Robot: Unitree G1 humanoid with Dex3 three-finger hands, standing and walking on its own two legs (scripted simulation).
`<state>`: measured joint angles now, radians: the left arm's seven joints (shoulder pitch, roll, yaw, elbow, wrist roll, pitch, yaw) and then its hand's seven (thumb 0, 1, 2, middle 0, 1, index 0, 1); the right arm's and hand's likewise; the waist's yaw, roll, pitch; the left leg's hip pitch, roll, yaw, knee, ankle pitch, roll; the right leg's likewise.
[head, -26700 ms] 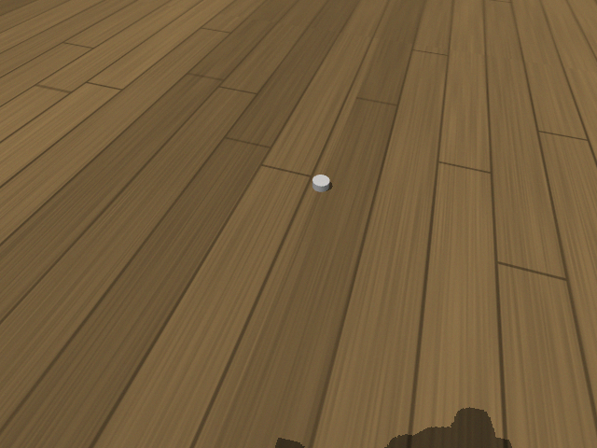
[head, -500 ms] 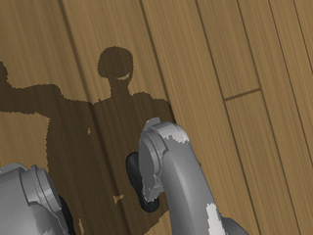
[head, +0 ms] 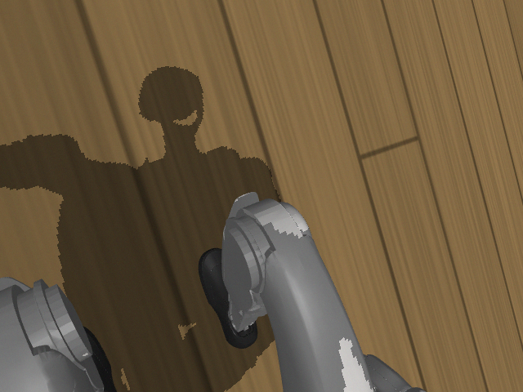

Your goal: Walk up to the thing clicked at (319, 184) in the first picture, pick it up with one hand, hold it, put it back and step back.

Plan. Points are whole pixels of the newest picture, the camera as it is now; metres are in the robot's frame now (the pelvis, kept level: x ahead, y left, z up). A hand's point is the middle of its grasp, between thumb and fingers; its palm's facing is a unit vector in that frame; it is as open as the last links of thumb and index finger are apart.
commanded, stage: rest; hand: left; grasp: from above
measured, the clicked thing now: out of the picture +0.47 +0.31 -0.28
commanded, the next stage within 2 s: open in 0.16 s
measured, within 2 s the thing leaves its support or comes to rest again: neither
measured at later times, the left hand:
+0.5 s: hand out of the picture +0.46 +0.29 -0.26, palm faces -0.46 -0.13 -0.88, open 10.3 cm
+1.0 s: hand out of the picture +0.46 +0.29 -0.26, palm faces -0.45 -0.14 -0.88, open 13.8 cm
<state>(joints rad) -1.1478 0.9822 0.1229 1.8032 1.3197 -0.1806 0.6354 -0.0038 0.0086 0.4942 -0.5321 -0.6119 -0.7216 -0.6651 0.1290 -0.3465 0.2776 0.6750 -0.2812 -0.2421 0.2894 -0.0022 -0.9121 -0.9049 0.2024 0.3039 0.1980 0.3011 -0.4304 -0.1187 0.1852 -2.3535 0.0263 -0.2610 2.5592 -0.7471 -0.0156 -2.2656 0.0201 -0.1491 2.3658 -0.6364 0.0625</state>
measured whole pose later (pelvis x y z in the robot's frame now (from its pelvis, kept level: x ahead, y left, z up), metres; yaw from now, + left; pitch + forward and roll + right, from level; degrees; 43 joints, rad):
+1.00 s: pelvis -0.01 +0.00 +0.01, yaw -1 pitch +28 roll -15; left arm -1.16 1.03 0.08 1.80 1.27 -0.17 0.64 0.00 -0.47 0.94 -0.11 -1.02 -0.12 -1.01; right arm 0.13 -0.37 0.34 0.63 -0.27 -0.26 0.28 0.00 -0.90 -0.90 0.20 0.30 0.20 0.30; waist -0.45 -0.15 0.23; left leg -2.33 0.03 -0.28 2.54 -0.73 -0.01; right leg -2.23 0.03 -0.17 2.32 -0.61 0.07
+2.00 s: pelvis -0.02 -0.01 +0.06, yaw +7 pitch +33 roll -8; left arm -1.05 0.66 -0.07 1.39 1.16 -0.08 0.21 0.00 -0.52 1.03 -0.10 -1.01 -0.08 -1.02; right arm 0.13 -0.32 0.08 0.64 -0.11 -0.03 0.17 0.00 -0.90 -0.91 0.20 0.30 0.20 0.30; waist -0.26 0.02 -0.06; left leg -2.24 0.02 -0.14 2.32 -0.66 -0.01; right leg -2.18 -0.02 -0.07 2.21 -0.61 0.03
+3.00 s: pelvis +0.00 -0.01 +0.20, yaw +11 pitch +32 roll -5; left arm -0.31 0.39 0.02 0.50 0.35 0.16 0.04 0.01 0.88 0.91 -0.22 -0.32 -0.22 -0.32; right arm 0.08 -0.29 -0.03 0.56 0.02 -0.01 0.03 0.00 -0.90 -0.90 0.20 0.30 0.20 0.30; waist -0.07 0.03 -0.20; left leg -1.79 0.02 -0.08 1.88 -0.65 -0.01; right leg -1.75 -0.04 -0.05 1.81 -0.61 0.03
